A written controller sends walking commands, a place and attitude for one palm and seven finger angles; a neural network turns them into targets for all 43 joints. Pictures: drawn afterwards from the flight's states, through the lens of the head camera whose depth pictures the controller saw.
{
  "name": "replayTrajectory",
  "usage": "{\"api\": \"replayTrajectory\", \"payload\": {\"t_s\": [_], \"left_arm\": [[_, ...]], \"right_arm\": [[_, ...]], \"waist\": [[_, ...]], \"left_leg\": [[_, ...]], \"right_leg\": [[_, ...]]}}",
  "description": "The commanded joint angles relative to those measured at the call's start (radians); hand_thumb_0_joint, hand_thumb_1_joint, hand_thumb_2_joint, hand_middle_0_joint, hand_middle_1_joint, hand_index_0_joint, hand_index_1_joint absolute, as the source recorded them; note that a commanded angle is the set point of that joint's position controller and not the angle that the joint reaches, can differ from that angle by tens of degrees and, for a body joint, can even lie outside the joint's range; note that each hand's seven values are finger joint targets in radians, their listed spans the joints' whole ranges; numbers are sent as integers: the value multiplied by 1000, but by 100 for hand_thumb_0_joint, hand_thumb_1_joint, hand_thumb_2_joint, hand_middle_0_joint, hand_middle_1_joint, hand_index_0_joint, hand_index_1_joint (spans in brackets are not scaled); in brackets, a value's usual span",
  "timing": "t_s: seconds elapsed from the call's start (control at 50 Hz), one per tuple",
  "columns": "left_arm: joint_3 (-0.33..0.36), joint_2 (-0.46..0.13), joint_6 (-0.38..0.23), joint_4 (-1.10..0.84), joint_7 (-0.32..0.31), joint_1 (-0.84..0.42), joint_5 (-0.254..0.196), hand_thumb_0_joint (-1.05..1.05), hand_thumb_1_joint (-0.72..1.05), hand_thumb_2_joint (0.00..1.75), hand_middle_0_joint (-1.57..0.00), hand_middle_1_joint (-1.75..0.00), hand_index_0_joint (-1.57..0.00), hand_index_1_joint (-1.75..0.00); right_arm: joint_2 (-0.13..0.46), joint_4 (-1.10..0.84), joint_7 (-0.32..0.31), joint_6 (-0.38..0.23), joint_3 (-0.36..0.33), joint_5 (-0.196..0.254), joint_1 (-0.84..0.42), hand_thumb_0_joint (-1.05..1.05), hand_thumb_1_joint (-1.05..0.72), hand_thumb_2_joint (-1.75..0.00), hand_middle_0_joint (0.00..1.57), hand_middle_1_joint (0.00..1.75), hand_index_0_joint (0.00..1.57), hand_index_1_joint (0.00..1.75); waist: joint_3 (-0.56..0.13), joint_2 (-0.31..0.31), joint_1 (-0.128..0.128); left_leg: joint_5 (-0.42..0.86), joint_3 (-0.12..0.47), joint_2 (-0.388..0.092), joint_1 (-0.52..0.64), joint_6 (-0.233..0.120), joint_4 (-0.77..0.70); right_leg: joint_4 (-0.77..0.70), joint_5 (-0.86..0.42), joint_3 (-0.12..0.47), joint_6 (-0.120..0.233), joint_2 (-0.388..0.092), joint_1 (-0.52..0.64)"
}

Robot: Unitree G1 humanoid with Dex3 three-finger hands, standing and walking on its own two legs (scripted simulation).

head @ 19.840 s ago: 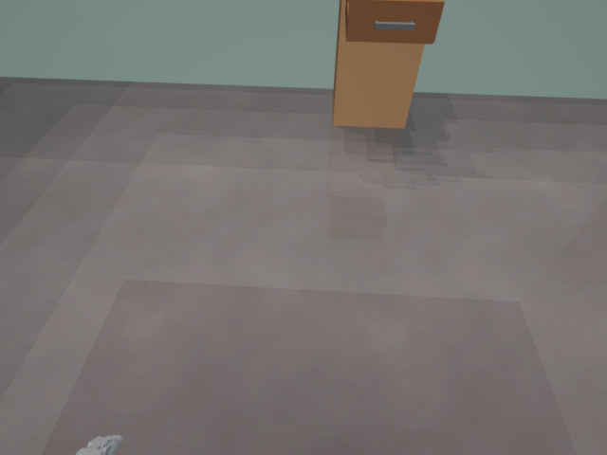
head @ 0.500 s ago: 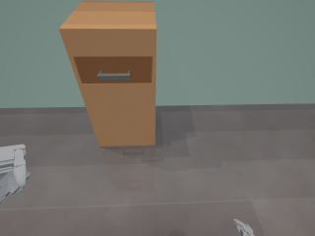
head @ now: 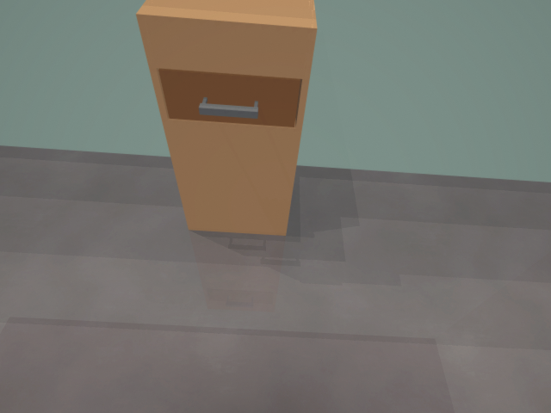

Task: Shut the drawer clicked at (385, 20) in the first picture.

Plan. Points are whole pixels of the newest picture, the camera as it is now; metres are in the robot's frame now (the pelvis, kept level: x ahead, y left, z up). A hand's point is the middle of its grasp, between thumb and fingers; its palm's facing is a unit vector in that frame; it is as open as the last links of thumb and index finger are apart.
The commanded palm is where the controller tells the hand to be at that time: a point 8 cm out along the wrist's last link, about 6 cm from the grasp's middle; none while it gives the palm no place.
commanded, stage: let the arm hang, fingers relaxed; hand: left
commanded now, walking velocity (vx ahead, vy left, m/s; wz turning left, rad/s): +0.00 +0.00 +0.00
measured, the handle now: (229, 106) +0.89 +0.19 -0.09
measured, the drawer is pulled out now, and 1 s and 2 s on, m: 0.00 0.00 0.00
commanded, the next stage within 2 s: look to check the result in 0.70 s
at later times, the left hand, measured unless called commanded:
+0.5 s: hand out of the picture -0.01 +0.16 -0.17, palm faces +0.01 -0.98 -0.17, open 7.3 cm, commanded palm none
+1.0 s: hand out of the picture -0.02 +0.14 -0.17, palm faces +0.02 -0.99 -0.17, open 7.4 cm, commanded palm none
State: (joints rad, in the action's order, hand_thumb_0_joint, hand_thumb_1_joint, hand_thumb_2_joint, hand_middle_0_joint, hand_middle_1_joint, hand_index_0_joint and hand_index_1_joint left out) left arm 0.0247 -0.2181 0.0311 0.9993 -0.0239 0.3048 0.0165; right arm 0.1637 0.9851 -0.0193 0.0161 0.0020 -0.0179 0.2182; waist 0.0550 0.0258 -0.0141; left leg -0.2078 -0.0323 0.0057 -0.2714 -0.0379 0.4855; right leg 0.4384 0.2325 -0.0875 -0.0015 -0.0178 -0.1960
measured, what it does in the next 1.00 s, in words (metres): stands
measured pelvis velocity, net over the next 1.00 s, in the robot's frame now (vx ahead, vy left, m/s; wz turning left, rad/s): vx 0.01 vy -0.01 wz -0.03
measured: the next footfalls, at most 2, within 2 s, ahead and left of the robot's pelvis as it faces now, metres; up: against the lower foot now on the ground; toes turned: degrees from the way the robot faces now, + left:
none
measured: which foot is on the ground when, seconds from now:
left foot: down 0.00-1.00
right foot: down 0.00-1.00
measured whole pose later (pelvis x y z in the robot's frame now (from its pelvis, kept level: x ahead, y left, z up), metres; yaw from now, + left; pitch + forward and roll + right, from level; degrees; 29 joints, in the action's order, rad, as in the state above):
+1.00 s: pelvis +0.01 -0.01 +0.00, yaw -2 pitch -2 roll +0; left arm 0.01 -0.10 0.00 1.17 -0.04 0.32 0.01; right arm 0.10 1.16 -0.04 0.00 -0.01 -0.01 0.33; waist 0.04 -0.01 0.00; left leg -0.20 -0.06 0.00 -0.20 -0.02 0.42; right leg 0.43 0.24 -0.06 0.02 -0.01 -0.16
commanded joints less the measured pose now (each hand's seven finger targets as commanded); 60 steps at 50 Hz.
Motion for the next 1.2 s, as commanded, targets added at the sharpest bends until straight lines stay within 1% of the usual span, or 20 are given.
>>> {"api": "replayTrajectory", "payload": {"t_s": [0.0, 0.04, 0.06, 0.14, 0.18, 0.26, 0.32, 0.38, 0.44, 0.46, 0.62, 0.66, 0.74, 0.78, 0.86, 0.92, 0.96, 1.08, 1.12, 1.18], "left_arm": [[-1, -67, -33, 23, 2, 23, 0, 0, 90, 90, -56, -69, -56, -69], [-5, -66, -34, 57, 0, 39, 0, 0, 90, 90, -48, -60, -48, -60], [-7, -60, -32, 73, -1, 43, 0, 0, 90, 90, -44, -56, -44, -56], [-12, -53, -32, 119, -6, 71, 0, 0, 90, 90, -28, -39, -28, -39], [-14, -40, -32, 134, -8, 76, -1, 0, 90, 90, -20, -30, -20, -30], [-12, -23, -32, 151, -13, 91, -2, 0, 90, 90, -20, -30, -20, -30], [-13, -9, -32, 158, -16, 96, -2, 0, 90, 90, -20, -30, -20, -30], [-10, 2, -33, 155, -19, 100, -2, 0, 90, 90, -20, -30, -20, -30], [-9, 9, -36, 154, -21, 106, -2, 0, 90, 90, -20, -30, -20, -30], [-6, 16, -36, 152, -22, 101, -3, 0, 90, 90, -20, -30, -20, -30], [-1, 34, -40, 149, -24, 103, -4, 0, 90, 90, -20, -30, -20, -30], [-3, 34, -42, 150, -25, 101, -4, 0, 90, 90, -20, -30, -20, -30], [-2, 33, -44, 147, -25, 101, -4, 0, 90, 90, -20, -30, -20, -30], [-2, 32, -45, 147, -25, 99, -5, 0, 90, 90, -20, -30, -20, -30], [0, 29, -48, 152, -25, 101, -5, 0, 90, 90, -20, -30, -20, -30], [-2, 29, -47, 154, -24, 99, -6, 0, 90, 90, -20, -30, -20, -30], [-2, 25, -48, 154, -25, 99, -5, 0, 90, 90, -20, -30, -20, -30], [-2, 16, -49, 152, -23, 88, -6, 0, 90, 90, -20, -30, -20, -30], [0, 13, -49, 152, -22, 85, -6, 0, 90, 90, -20, -30, -20, -30], [0, 7, -51, 149, -22, 81, -6, 0, 90, 90, -20, -30, -20, -30]], "right_arm": [[119, 5, -8, -17, -28, 1, 58, 0, -90, -90, 20, 30, 20, 30], [122, 28, -9, -18, -27, 3, 73, 0, -90, -90, 20, 30, 20, 30], [117, 40, -10, -18, -25, 3, 81, 0, -90, -90, 20, 30, 20, 30], [110, 81, -12, -19, -24, 5, 113, 0, -90, -90, 20, 30, 20, 30], [97, 98, -14, -18, -22, 4, 132, 0, -90, -90, 20, 30, 20, 30], [72, 121, -16, -21, -20, 4, 160, 0, -90, -90, 20, 30, 20, 30], [53, 135, -17, -19, -20, 3, 176, 0, -90, -90, 20, 30, 20, 30], [34, 142, -17, -19, -22, 2, 196, 0, -90, -90, 20, 30, 20, 30], [25, 148, -18, -21, -24, 4, 204, 0, -90, -90, 20, 30, 20, 30], [14, 150, -18, -21, -24, 2, 208, 0, -90, -90, 20, 30, 20, 30], [-7, 160, -21, -25, -27, 2, 220, 0, -90, -90, 20, 30, 20, 30], [-9, 157, -21, -25, -27, 4, 222, 0, -90, -90, 20, 30, 20, 30], [-6, 158, -22, -22, -29, 4, 223, 0, -90, -90, 20, 30, 20, 30], [-8, 159, -22, -22, -27, 3, 223, 0, -90, -90, 20, 30, 20, 30], [-4, 160, -23, -24, -28, 3, 215, 0, -90, -90, 20, 30, 20, 30], [3, 160, -24, -24, -27, 4, 207, 0, -90, -90, 20, 30, 20, 30], [3, 160, -23, -22, -28, 4, 203, 0, -90, -90, 20, 30, 20, 30], [14, 159, -22, -19, -29, 2, 192, 0, -90, -90, 20, 30, 20, 30], [18, 157, -23, -21, -29, 2, 183, 0, -90, -90, 20, 30, 20, 30], [25, 157, -23, -23, -29, 3, 176, 0, -90, -90, 20, 30, 20, 30]], "waist": [[-42, -87, 17], [-33, -60, 14], [-24, -71, 16], [-3, -50, 10], [19, -34, 15], [20, -33, 13], [61, -31, 11], [62, -29, 13], [53, -27, 12], [56, -14, 14], [55, -47, 15], [59, -19, 17], [59, -38, 19], [55, -22, 22], [37, -27, 21], [48, -38, 21], [55, -24, 22], [68, -24, 22], [59, -41, 22], [45, -26, 20]], "left_leg": [[-9, 134, -117, 53, -11, -174], [-8, 136, -120, 64, -12, -183], [-25, 138, -120, 63, -13, -196], [-42, 135, -120, 66, -14, -210], [-66, 132, -116, 52, -12, -220], [-40, 126, -112, 56, -14, -215], [-70, 118, -105, 31, -12, -218], [-77, 110, -101, 23, -12, -212], [-44, 99, -97, 35, -12, -191], [-51, 99, -98, 30, -11, -193], [-19, 84, -95, 39, -8, -176], [9, 77, -95, 47, -7, -161], [7, 73, -96, 57, -4, -153], [11, 71, -96, 61, -4, -154], [52, 66, -99, 78, -3, -142], [45, 67, -100, 87, -2, -147], [40, 62, -100, 85, 0, -144], [15, 59, -98, 82, 5, -145], [29, 60, -100, 92, 4, -146], [58, 60, -104, 100, 4, -142]], "right_leg": [[-101, -6, 83, 35, -81, 10], [-102, -4, 79, 35, -81, 5], [-103, 6, 78, 34, -83, 1], [-101, 8, 78, 34, -83, -2], [-103, 20, 83, 34, -83, -12], [-95, 8, 81, 34, -84, -8], [-96, 20, 83, 33, -82, -24], [-97, 26, 87, 35, -80, -26], [-93, 13, 90, 37, -79, -28], [-95, 21, 90, 38, -80, -30], [-91, -5, 99, 41, -77, -35], [-95, -11, 98, 41, -81, -39], [-102, -1, 106, 43, -75, -48], [-104, -3, 107, 45, -78, -44], [-108, -27, 110, 46, -81, -34], [-113, -20, 112, 46, -80, -44], [-119, -13, 111, 46, -81, -46], [-132, 15, 120, 48, -80, -58], [-129, 0, 120, 49, -79, -53], [-128, -29, 123, 48, -80, -37]]}}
